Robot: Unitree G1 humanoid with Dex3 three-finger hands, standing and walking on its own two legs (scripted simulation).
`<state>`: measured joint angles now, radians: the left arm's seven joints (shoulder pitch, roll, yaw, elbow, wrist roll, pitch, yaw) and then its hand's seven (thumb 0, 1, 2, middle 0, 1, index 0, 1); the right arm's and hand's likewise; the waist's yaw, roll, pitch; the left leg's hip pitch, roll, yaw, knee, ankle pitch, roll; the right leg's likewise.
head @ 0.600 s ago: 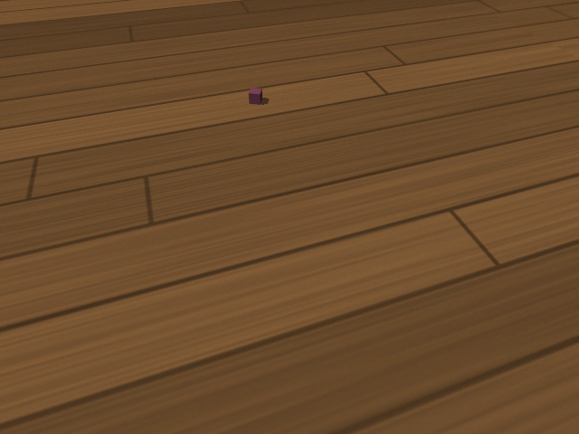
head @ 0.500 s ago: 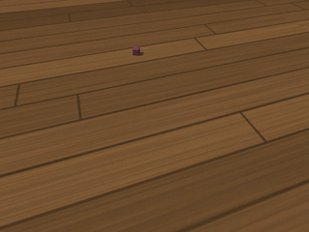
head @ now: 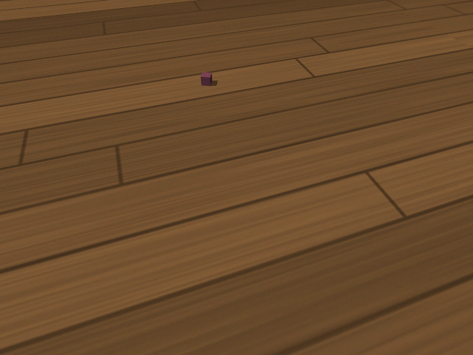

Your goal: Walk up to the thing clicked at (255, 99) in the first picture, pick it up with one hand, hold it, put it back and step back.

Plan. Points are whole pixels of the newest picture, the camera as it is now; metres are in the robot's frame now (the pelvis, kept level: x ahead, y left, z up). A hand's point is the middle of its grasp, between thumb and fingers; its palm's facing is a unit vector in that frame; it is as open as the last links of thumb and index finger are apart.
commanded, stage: stand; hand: left
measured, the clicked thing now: (206, 79) +2.20 +0.24 -0.75
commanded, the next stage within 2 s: walk up in 0.52 s
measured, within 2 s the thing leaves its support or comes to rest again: neither
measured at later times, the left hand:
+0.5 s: hand out of the picture +0.08 +0.25 -0.15, palm faces -0.03 -0.94 -0.35, open 7.3 cm
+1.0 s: hand out of the picture +0.15 +0.36 -0.17, palm faces +0.00 -0.93 -0.37, open 7.4 cm
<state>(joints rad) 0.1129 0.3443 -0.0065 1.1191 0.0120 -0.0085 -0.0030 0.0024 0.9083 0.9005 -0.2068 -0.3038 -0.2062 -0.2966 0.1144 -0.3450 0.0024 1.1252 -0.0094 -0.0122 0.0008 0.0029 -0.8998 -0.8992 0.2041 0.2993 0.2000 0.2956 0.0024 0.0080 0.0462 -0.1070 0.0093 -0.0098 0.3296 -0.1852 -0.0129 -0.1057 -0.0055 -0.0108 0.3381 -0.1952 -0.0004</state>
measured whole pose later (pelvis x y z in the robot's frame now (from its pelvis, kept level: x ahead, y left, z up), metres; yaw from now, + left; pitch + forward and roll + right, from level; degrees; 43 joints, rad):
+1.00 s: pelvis +0.14 +0.06 -0.02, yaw +0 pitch -2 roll +0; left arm 0.31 0.48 0.06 1.03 0.02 -0.02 -0.07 0.01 0.91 0.90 -0.20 -0.30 -0.20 -0.30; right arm 0.17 -0.42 -0.10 0.92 -0.02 -0.09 0.07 0.00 -0.90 -0.90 0.20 0.30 0.20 0.30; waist 0.04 -0.05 0.03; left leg -0.31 0.05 0.10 0.60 -0.25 0.02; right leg -0.24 -0.03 0.07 1.03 -0.45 -0.05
